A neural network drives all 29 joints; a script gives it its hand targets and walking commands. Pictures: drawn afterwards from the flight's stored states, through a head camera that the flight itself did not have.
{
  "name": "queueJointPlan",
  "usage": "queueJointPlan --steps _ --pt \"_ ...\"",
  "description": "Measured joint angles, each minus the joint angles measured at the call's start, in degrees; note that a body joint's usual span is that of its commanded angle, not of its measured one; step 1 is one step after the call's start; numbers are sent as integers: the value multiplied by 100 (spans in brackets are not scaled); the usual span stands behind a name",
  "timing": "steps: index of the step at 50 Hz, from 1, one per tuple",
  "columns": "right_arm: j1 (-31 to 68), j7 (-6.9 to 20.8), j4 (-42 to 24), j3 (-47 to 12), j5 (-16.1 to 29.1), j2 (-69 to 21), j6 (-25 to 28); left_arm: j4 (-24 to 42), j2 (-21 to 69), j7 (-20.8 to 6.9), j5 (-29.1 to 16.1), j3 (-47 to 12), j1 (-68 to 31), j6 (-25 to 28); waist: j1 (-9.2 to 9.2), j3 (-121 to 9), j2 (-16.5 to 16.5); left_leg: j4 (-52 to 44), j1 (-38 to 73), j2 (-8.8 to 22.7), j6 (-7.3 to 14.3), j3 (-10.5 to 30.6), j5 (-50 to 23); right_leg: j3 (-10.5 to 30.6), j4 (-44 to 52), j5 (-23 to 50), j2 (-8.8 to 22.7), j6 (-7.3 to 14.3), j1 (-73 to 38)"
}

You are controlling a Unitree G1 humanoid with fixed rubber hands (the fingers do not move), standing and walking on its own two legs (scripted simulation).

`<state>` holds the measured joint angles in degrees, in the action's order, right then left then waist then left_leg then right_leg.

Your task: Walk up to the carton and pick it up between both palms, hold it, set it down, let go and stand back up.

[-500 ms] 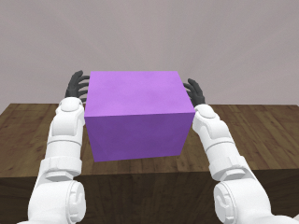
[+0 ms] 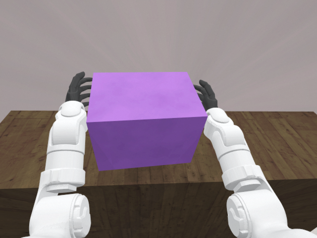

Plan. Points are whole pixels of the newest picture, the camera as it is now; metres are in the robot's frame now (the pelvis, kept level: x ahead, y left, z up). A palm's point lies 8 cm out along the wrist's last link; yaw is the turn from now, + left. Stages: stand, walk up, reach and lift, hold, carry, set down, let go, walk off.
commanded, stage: hold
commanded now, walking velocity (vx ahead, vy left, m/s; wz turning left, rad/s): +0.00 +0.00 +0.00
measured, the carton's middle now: (144, 119) +0.36 +0.03 +0.16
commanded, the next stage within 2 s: none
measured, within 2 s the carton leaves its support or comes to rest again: neither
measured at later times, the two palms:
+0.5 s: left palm (73, 102) +0.36 +0.19 +0.21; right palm (210, 109) +0.35 -0.14 +0.20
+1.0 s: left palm (74, 102) +0.36 +0.19 +0.21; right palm (210, 110) +0.36 -0.14 +0.19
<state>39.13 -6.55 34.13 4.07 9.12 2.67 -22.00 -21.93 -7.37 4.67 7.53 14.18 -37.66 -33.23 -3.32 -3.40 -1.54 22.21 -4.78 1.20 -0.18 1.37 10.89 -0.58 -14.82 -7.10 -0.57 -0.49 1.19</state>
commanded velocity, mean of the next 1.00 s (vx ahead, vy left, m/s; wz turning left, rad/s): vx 0.00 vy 0.00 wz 0.00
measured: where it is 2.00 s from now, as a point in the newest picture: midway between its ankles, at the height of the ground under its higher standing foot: outside the picture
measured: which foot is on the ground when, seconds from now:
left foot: down 0.00-1.00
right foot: down 0.00-1.00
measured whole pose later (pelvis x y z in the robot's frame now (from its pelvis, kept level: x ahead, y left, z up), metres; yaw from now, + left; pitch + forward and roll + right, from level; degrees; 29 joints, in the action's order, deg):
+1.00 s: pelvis +0.00 +0.00 +0.00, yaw +0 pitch -7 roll -2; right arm 39.1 -7.0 32.1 3.9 10.0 3.1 -24.8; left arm -19.7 -7.3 3.5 8.9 14.2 -38.6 -37.2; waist -3.4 -2.8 -1.5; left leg 22.1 -4.2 1.2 -0.1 1.4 10.8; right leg -0.6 -14.7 -7.0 -0.6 -0.5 0.5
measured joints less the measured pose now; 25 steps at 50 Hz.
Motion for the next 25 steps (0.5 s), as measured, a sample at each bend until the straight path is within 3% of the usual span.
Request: queueJointPlan --steps 11,25 --pt "0 -36 -196 -20 87 20 -309 242 0 -50 48 0 18 -339 -12 2 0 0 66 0 1 0 -7 0 1 9 0 0 -66" --pt "0 -42 -206 -17 87 30 -312 223 0 -78 80 0 -36 -369 -13 5 1 0 64 0 5 0 -8 0 5 10 -1 0 -67"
